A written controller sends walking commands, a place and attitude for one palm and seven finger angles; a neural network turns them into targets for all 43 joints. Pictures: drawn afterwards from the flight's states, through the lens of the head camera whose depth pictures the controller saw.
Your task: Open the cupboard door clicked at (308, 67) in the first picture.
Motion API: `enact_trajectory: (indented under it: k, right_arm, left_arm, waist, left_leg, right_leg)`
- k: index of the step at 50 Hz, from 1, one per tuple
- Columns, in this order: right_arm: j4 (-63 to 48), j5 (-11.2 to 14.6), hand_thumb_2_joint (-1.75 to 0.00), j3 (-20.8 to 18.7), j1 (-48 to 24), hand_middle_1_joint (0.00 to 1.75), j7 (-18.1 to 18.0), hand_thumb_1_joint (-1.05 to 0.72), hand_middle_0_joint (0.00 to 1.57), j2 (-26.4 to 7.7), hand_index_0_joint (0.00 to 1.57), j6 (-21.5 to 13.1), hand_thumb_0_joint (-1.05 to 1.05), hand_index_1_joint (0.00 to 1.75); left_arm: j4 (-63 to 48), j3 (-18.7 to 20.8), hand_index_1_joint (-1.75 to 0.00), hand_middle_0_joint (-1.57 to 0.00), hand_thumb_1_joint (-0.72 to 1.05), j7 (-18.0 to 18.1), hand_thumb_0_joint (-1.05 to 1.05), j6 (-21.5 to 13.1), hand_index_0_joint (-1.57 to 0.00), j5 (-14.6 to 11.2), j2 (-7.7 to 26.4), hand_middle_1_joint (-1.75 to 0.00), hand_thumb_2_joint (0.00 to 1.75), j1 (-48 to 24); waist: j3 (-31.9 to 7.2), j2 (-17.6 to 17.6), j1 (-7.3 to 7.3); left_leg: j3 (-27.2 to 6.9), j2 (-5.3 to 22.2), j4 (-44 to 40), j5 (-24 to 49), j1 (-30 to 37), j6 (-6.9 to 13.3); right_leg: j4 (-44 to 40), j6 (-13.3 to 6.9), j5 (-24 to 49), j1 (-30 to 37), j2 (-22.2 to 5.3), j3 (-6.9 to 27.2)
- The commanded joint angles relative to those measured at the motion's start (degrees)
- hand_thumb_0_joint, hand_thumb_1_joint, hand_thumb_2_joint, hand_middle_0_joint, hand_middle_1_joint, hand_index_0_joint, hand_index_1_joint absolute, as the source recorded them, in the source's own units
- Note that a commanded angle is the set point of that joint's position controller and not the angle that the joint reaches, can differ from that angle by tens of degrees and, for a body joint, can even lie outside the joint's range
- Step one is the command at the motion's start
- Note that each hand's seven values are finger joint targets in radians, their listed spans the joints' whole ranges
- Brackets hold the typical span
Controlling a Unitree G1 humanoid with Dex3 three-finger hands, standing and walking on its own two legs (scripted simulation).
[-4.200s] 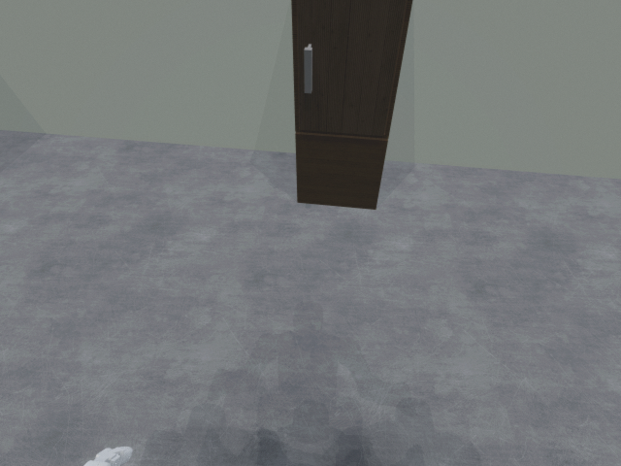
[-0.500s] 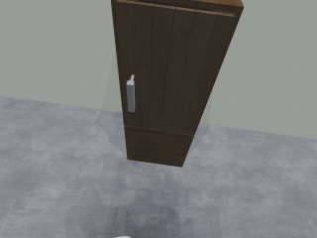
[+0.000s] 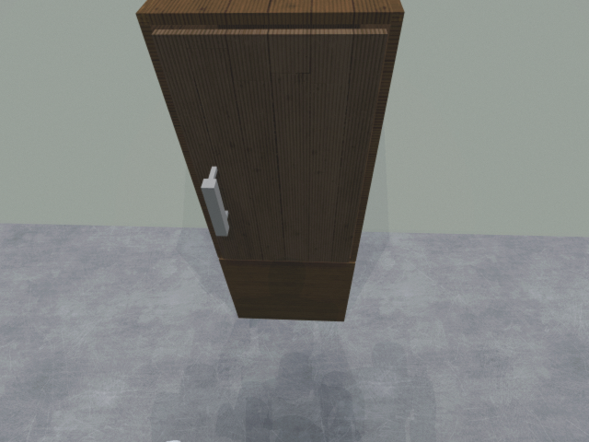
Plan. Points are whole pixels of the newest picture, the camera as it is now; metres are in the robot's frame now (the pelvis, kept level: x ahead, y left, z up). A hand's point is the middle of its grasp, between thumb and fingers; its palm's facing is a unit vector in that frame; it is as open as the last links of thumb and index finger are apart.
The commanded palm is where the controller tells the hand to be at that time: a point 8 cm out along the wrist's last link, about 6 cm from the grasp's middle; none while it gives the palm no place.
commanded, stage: come to a stop and stand still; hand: left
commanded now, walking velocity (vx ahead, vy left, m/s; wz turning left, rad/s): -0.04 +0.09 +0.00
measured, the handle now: (218, 201) +0.58 +0.18 -0.08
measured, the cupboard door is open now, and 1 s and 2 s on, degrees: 0 0 0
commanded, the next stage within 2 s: look again from close up in 0.68 s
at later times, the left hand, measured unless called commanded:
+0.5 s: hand out of the picture -0.05 +0.20 -0.16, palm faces +0.02 -0.98 -0.21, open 7.4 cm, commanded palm none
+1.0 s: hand out of the picture -0.09 +0.19 -0.17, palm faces +0.02 -0.98 -0.18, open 7.4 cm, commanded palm none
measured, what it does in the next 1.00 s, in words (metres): steps on the spot: right foot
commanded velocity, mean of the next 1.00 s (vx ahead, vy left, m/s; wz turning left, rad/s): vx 0.00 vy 0.00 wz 0.00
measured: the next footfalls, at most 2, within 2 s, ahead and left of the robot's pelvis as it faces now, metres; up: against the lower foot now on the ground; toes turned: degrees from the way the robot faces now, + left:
right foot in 0.40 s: -0.02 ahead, -0.10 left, +0.00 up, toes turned -4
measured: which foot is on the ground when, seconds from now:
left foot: down 0.00-1.00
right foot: down 0.00-0.16, up 0.18-0.38, down 0.40-1.00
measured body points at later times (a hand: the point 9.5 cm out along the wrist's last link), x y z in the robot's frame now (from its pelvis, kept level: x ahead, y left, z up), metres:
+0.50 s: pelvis -0.05 +0.03 +0.01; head -0.03 +0.02 +0.46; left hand -0.05 +0.26 -0.14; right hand -0.03 -0.20 -0.15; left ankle -0.04 +0.13 -0.73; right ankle -0.06 -0.09 -0.73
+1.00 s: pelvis -0.09 +0.02 +0.00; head -0.10 +0.02 +0.45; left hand -0.09 +0.24 -0.16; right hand -0.09 -0.19 -0.16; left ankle -0.04 +0.13 -0.73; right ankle -0.06 -0.09 -0.73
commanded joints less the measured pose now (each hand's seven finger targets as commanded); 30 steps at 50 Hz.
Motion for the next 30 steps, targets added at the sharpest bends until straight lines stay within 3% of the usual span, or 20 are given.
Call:
enact_trajectory:
  k: [1,4,5,6,7,8,9,10,11,13,16,18,19,20,21,22,23,24,30]
  right_arm:
    - [-2.8,0.3,-0.9,-1.1,4.8,0.3,0.0,-0.9,0.2,-3.1,0.2,-0.2,0.0,0.3]
    - [-2.9,0.2,-0.9,-0.9,6.4,0.3,0.1,-0.9,0.2,-2.8,0.2,-0.7,0.0,0.3]
    - [-2.2,0.2,-0.9,-0.8,8.6,0.3,0.1,-0.9,0.2,-2.5,0.2,-1.0,0.0,0.3]
    - [-1.9,0.0,-0.9,-0.8,9.3,0.3,0.1,-0.9,0.2,-3.7,0.2,-1.5,0.0,0.3]
    - [-2.8,-0.5,-0.9,-1.1,8.3,0.3,0.1,-0.9,0.2,-6.3,0.2,-1.9,0.0,0.3]
    - [-4.8,-0.8,-0.9,-1.4,4.6,0.3,-0.2,-0.9,0.2,-9.0,0.2,-2.1,0.0,0.3]
    - [-5.8,-0.9,-0.9,-1.2,-0.2,0.3,-0.3,-0.9,0.2,-9.0,0.2,-2.2,0.0,0.3]
    - [-6.4,-0.8,-0.9,-0.9,-2.3,0.3,-0.6,-0.9,0.2,-8.1,0.2,-2.5,0.0,0.3]
    - [-6.5,-0.9,-0.9,-0.6,-2.7,0.3,-0.8,-0.9,0.2,-7.9,0.2,-2.6,0.0,0.3]
    - [-6.0,-0.9,-0.9,-0.2,-3.2,0.3,-1.0,-0.9,0.2,-8.0,0.2,-2.6,0.0,0.3]
    - [-4.6,-0.7,-0.9,-0.2,-0.6,0.3,-1.1,-0.9,0.2,-8.6,0.2,-2.9,0.0,0.3]
    - [-3.6,-0.2,-0.9,-0.3,0.7,0.3,-1.0,-0.9,0.2,-8.9,0.2,-3.1,0.0,0.3]
    - [-3.1,0.3,-0.9,-0.2,1.4,0.3,-0.8,-0.9,0.2,-8.2,0.2,-3.4,0.0,0.3]
    - [-3.0,0.7,-0.9,-0.1,1.4,0.3,-0.7,-0.9,0.2,-6.9,0.2,-3.4,0.0,0.3]
    - [-3.0,0.8,-0.9,0.3,1.2,0.3,-0.5,-0.9,0.2,-6.3,0.2,-3.4,0.0,0.3]
    - [-2.8,0.7,-0.9,0.4,1.0,0.3,-0.3,-0.9,0.2,-6.2,0.2,-3.4,0.0,0.3]
    - [-2.2,0.4,-0.9,0.5,0.6,0.3,-0.3,-0.9,0.2,-6.5,0.2,-3.1,0.0,0.3]
    - [-2.0,0.3,-0.9,0.5,0.5,0.3,-0.3,-0.9,0.2,-7.3,0.2,-3.0,0.0,0.3]
    - [-0.2,0.3,-0.9,1.3,0.5,0.3,-0.1,-0.9,0.2,-6.5,0.2,-2.8,0.0,0.3]
  left_arm:
    - [-2.7,3.4,-0.3,-0.2,0.9,1.3,0.0,0.4,-0.2,0.7,11.5,-0.3,0.9,3.3]
    - [-2.8,3.7,-0.3,-0.2,0.9,1.0,0.0,0.7,-0.2,0.6,11.3,-0.3,0.9,3.0]
    - [-2.8,3.7,-0.3,-0.2,0.9,0.9,0.0,0.9,-0.2,0.4,10.9,-0.3,0.9,2.2]
    - [-3.2,3.3,-0.3,-0.2,0.9,0.6,0.0,1.2,-0.2,0.0,9.5,-0.3,0.9,2.2]
    - [-3.9,2.8,-0.3,-0.2,0.9,0.2,0.0,1.6,-0.2,-0.4,7.3,-0.3,0.9,2.1]
    - [-4.6,2.4,-0.3,-0.2,0.9,-0.1,0.0,1.7,-0.2,-0.5,5.2,-0.3,0.9,1.3]
    - [-3.9,2.4,-0.3,-0.2,0.9,-0.2,0.0,2.0,-0.2,0.0,5.6,-0.3,0.9,1.0]
    - [-3.3,2.5,-0.3,-0.2,0.9,-0.2,0.0,2.4,-0.2,0.4,5.5,-0.3,0.9,1.9]
    - [-2.5,2.3,-0.3,-0.2,0.9,-0.4,0.0,2.5,-0.2,0.5,5.6,-0.3,0.9,2.9]
    - [-1.0,1.7,-0.3,-0.2,0.9,-0.5,0.0,2.2,-0.2,0.2,4.8,-0.3,0.9,5.6]
    - [-0.1,0.7,-0.3,-0.2,0.9,-0.6,0.0,1.2,-0.2,-0.1,4.1,-0.3,0.9,6.3]
    - [1.3,0.5,-0.3,-0.2,0.9,-0.3,0.0,0.3,-0.2,-0.3,4.6,-0.3,0.9,9.0]
    - [2.3,0.4,-0.3,-0.2,0.9,-0.1,0.0,-0.3,-0.2,-0.3,5.7,-0.3,0.9,10.4]
    - [2.8,0.3,-0.3,-0.2,0.9,0.2,0.0,-0.6,-0.2,-0.3,7.1,-0.3,0.9,10.5]
    - [3.0,0.1,-0.3,-0.2,0.9,0.3,0.0,-0.8,-0.2,-0.4,7.7,-0.3,0.9,10.0]
    - [3.2,-0.2,-0.3,-0.2,0.9,0.2,0.0,-0.7,-0.2,-0.4,7.8,-0.3,0.9,9.8]
    - [3.7,-0.1,-0.3,-0.2,0.9,0.2,0.0,-0.9,-0.2,-0.3,7.5,-0.3,0.9,9.6]
    - [3.9,-0.5,-0.3,-0.2,0.9,0.2,0.0,-1.0,-0.2,-0.4,6.7,-0.3,0.9,10.0]
    - [4.8,-0.8,-0.3,-0.2,0.9,0.2,0.0,-0.6,-0.2,-0.5,6.3,-0.3,0.9,11.0]
  waist:
    - [-6.3,-9.4,2.22]
    - [-7.4,-10.1,1.64]
    - [-7.5,-9.9,0.57]
    - [-6.6,-5.3,0.56]
    - [-4.9,3.3,0.84]
    - [-1.4,10.1,1.9]
    - [0.0,10.5,2.56]
    - [1.9,11.4,3.19]
    - [2.8,8.7,3.33]
    - [2.5,6.5,3.76]
    - [-0.7,4.2,2.68]
    - [-4.5,2.6,3.01]
    - [-6.1,-0.3,2.73]
    - [-6.0,-3.6,1.84]
    - [-5.2,-4.6,1.27]
    - [-4.5,-2.7,1.15]
    - [-4.7,-8.2,1.11]
    - [-4.9,-9.2,1.17]
    - [0.6,-3.6,1.64]
  left_leg:
    - [-3.5,0.9,6.1,-3.4,-4.3,-0.5]
    - [-2.3,0.1,-5.7,3.3,0.2,-0.5]
    - [-1.5,0.0,-12.1,8.5,4.9,-0.4]
    - [-3.3,0.9,-16.7,11.1,7.5,0.3]
    - [-12.3,7.6,-22.7,9.9,4.6,2.8]
    - [-18.0,13.9,-28.4,10.2,-2.8,5.8]
    - [-18.5,15.0,-31.1,7.2,-8.2,7.8]
    - [-16.9,14.1,-32.0,7.7,-10.0,8.3]
    - [-15.2,13.1,-31.3,10.4,-9.3,8.4]
    - [-12.2,11.7,-28.8,16.2,-4.4,8.8]
    - [-10.4,11.0,-24.8,28.7,5.4,9.0]
    - [-9.1,9.6,-20.0,35.3,9.5,7.4]
    - [-8.0,7.7,-17.6,34.0,8.2,5.3]
    - [-6.7,5.8,-16.9,30.4,6.2,3.4]
    - [-5.9,4.6,-18.1,25.7,5.7,2.4]
    - [-6.1,4.2,-19.7,23.4,6.2,2.2]
    - [-5.7,4.5,-19.1,24.0,7.2,2.0]
    - [-5.3,4.7,-19.2,23.2,8.3,2.0]
    - [-6.0,4.4,-22.9,14.8,5.7,2.1]
  right_leg:
    - [-11.9,-10.1,25.5,6.5,-16.6,14.5]
    - [-10.6,-7.5,15.4,5.1,-13.9,13.7]
    - [-9.5,-5.4,7.9,2.0,-12.2,11.9]
    - [-7.0,-3.0,0.7,-1.5,-8.8,10.1]
    - [-2.3,-0.1,-5.6,-4.4,-3.7,5.9]
    - [2.0,2.1,-7.0,-3.0,-0.5,2.1]
    - [7.5,2.0,-9.1,0.5,-0.2,3.7]
    - [11.9,1.7,-10.5,0.4,-0.6,5.2]
    - [14.8,1.5,-10.5,-0.7,-0.4,6.2]
    - [15.0,1.6,-10.4,-2.5,-0.2,6.4]
    - [4.4,2.5,-10.2,-1.7,-0.4,5.0]
    - [-7.7,2.8,-1.3,3.7,-0.4,4.8]
    - [-11.9,2.2,6.6,8.0,-1.7,7.1]
    - [-11.8,0.9,14.4,9.9,-4.6,10.7]
    - [-10.9,-0.1,17.1,9.3,-6.7,11.5]
    - [-10.6,-0.2,14.8,8.0,-6.9,10.4]
    - [-10.3,-0.1,14.2,7.2,-5.1,10.2]
    - [-11.1,0.1,12.9,6.4,-4.9,10.1]
    - [-14.8,0.5,-0.6,3.9,-3.8,9.9]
